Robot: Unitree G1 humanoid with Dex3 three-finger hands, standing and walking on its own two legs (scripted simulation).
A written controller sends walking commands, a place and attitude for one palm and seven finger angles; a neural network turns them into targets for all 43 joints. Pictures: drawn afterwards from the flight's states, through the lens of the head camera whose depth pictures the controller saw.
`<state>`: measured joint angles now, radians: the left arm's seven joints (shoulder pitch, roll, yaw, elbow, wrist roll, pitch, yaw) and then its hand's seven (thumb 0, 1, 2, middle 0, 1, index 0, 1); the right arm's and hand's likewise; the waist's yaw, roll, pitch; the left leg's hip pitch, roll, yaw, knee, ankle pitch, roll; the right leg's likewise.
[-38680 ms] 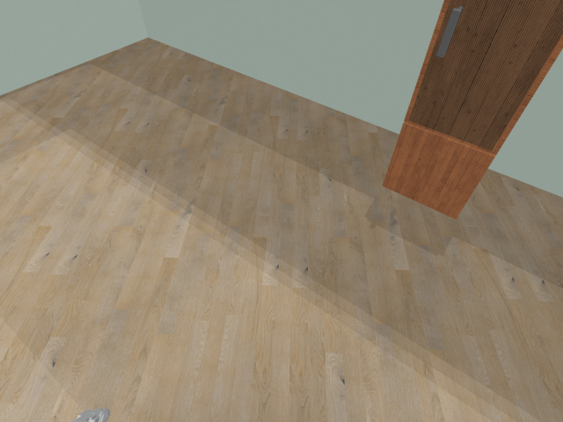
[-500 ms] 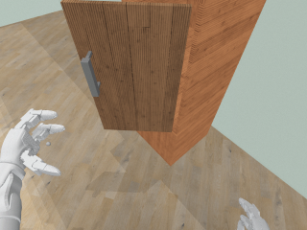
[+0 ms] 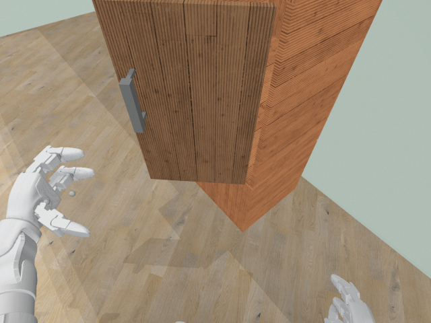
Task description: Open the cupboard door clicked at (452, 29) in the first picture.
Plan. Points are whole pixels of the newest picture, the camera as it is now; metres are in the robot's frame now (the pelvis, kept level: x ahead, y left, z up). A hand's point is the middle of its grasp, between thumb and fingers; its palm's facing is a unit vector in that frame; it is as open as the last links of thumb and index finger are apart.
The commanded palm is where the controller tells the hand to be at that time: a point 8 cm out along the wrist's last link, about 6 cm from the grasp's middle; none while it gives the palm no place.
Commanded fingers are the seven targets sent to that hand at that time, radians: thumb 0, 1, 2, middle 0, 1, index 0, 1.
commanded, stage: move the hooked fingers beside the handle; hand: left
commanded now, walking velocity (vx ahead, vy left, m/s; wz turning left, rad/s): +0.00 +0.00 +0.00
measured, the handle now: (135, 101) +0.58 +0.24 +0.06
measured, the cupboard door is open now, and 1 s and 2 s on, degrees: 46 46 46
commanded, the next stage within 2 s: none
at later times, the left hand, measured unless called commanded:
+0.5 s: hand (86, 157) +0.39 +0.28 +0.08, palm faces +0.02 -1.00 +0.00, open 14.0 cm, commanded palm +0.37 +0.33 +0.08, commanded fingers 0.00 -0.50 0.30 -0.30 -1.20 -0.30 -1.20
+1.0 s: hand (91, 133) +0.45 +0.29 +0.08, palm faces +0.01 -1.00 +0.00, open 14.0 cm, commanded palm +0.44 +0.34 +0.07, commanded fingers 0.00 -0.50 0.30 -0.30 -1.20 -0.30 -1.20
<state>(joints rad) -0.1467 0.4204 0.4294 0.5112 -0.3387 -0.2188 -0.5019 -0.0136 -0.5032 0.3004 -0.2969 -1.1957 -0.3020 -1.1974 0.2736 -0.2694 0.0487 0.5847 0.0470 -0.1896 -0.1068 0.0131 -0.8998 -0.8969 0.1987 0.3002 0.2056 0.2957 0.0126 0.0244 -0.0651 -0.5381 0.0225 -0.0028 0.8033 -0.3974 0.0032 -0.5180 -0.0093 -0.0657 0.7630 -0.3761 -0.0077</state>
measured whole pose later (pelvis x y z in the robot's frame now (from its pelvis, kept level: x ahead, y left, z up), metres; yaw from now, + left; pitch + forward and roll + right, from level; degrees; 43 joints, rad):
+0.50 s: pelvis +0.00 +0.01 -0.01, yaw -1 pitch +12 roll -2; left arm -0.46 0.54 0.48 0.86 -0.27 -0.28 -0.52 -0.01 -0.50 0.30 -0.30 -1.20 -0.30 -1.20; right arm 0.36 -0.29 0.03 0.61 0.04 -0.10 -0.08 0.01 -0.90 -0.90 0.20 0.30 0.21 0.30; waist -0.05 0.00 -0.08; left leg -0.65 0.03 0.02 0.85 -0.41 0.01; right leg -0.63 0.00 -0.05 0.80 -0.38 0.00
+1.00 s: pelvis +0.00 +0.01 -0.02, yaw -2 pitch +17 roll -3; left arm -0.75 0.70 0.53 1.16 -0.18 -0.32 -0.55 -0.01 -0.50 0.30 -0.30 -1.20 -0.30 -1.20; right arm 0.38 -0.29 0.05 0.60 0.03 0.01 -0.07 0.01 -0.90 -0.90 0.20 0.30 0.21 0.30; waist -0.11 0.00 -0.09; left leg -0.79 0.05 0.01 0.93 -0.43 0.02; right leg -0.76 0.01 -0.05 0.85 -0.38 0.00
